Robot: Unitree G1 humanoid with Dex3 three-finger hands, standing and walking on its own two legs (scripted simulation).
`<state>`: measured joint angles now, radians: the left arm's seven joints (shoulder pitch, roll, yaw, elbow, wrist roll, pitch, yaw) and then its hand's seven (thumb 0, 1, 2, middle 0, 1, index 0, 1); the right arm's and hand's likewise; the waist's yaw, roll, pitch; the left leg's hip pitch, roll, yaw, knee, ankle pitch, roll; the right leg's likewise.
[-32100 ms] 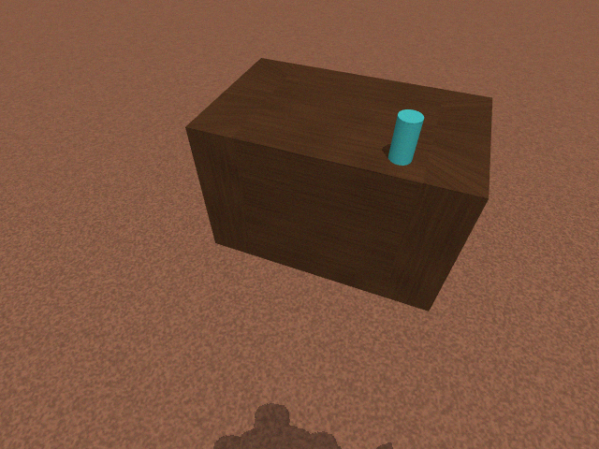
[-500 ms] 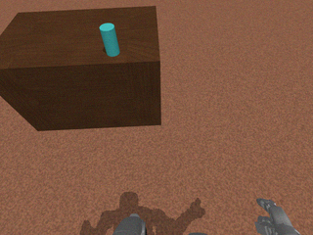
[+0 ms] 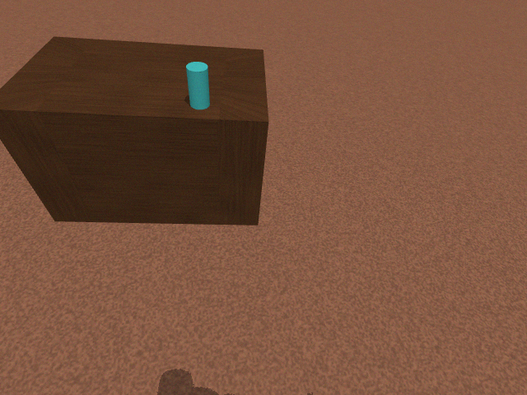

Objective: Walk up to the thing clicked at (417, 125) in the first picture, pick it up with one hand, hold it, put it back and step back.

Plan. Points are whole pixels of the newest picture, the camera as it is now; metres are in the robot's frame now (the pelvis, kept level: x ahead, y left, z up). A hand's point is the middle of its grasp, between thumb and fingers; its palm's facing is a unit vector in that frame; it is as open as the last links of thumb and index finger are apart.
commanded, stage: step back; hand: left
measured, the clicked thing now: (198, 86) +1.08 +0.21 -0.10
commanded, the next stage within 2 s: stand in 0.76 s
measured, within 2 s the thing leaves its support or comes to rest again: neither
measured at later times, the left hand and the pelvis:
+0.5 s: hand out of the picture +0.09 +0.29 -0.16, palm faces +0.02 -0.93 -0.36, open 7.4 cm; pelvis +0.03 +0.02 +0.00, yaw +0 degrees
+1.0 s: hand (118, 389) +0.18 +0.23 -0.14, palm faces -0.04 -0.94 -0.34, open 7.4 cm; pelvis +0.07 -0.01 +0.01, yaw -2 degrees
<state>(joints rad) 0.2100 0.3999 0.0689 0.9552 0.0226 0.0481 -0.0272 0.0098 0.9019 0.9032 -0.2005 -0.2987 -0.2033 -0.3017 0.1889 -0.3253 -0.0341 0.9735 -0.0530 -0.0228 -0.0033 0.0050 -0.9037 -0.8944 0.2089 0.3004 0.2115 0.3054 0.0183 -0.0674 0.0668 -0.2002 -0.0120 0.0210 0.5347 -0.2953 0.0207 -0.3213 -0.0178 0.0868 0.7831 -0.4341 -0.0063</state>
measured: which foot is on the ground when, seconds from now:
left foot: down 0.00-0.12, up 0.14-0.36, down 0.38-1.00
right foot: up 0.00-0.06, down 0.08-0.42, up 0.44-0.66, down 0.68-1.00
